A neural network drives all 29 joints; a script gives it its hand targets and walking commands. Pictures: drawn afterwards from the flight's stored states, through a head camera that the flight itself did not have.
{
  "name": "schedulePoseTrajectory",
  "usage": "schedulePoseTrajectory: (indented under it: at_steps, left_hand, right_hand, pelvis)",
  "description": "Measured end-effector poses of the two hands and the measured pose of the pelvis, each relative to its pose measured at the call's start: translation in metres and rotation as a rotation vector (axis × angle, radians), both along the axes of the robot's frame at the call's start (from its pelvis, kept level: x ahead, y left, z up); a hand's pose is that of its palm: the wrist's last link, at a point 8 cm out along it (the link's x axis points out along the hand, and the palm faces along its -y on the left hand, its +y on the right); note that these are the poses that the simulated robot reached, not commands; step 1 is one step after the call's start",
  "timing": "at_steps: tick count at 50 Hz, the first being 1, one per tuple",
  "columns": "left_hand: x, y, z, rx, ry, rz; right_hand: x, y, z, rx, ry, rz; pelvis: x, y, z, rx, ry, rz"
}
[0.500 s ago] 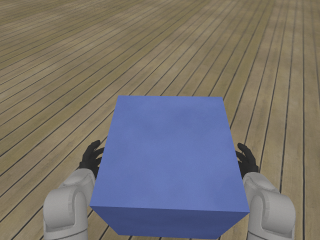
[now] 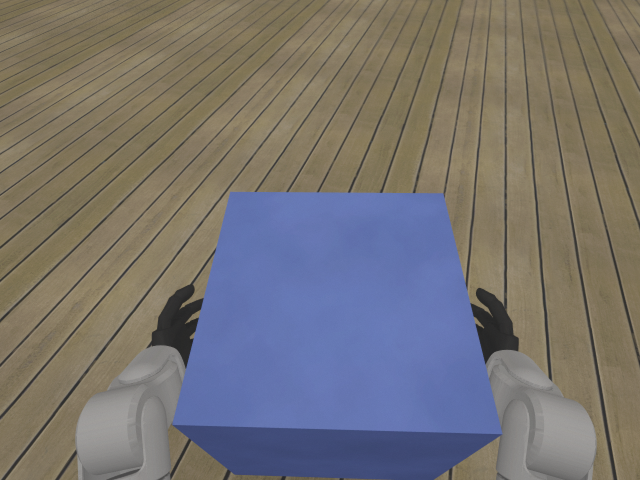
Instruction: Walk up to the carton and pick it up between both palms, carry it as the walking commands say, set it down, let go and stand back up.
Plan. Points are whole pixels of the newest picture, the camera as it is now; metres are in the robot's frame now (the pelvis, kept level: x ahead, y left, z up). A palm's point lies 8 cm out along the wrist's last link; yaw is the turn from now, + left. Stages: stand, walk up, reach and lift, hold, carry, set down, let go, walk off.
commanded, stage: carry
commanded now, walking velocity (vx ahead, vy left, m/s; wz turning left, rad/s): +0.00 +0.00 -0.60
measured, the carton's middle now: (333, 340) +0.29 +0.00 +0.04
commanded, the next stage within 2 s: none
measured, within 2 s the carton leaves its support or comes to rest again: neither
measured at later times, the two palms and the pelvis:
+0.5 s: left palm (243, 353) +0.24 +0.09 +0.09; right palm (601, 407) +0.19 -0.25 +0.11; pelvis -0.02 -0.04 +0.02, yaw -10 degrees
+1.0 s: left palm (380, 358) +0.24 -0.05 +0.08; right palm out of the picture +0.11 -0.37 +0.10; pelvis -0.04 -0.12 +0.02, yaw -25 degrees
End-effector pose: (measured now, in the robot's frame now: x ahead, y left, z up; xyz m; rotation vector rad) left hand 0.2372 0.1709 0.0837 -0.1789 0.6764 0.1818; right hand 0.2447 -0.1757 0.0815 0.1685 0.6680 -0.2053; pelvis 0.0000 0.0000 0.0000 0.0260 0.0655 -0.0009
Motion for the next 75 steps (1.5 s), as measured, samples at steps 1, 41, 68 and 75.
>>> schedulePoseTrajectory:
  at_steps: [1,41,68,75]
  left_hand:
    - [0.002,-0.007,0.000,0.004,0.003,-0.010]
    - [-0.002,-0.176,-0.014,-0.002,0.055,-0.321]
    - [-0.001,-0.363,-0.022,0.005,0.072,-0.602]
    - [0.002,-0.393,-0.031,-0.097,0.085,-0.644]
  right_hand:
    - [-0.003,-0.007,-0.003,0.006,0.004,-0.012]
    - [-0.119,-0.158,-0.019,0.022,0.053,-0.343]
    - [-0.205,-0.301,-0.026,0.025,0.069,-0.624]
    - [-0.213,-0.323,0.000,-0.076,0.082,-0.666]
  pelvis:
    - [0.000,-0.004,-0.001,-0.002,-0.004,-0.010]
    - [-0.039,-0.090,-0.001,-0.010,-0.009,-0.337]
    - [-0.055,-0.195,-0.003,-0.004,0.023,-0.612]
    - [-0.055,-0.214,0.005,-0.005,0.040,-0.661]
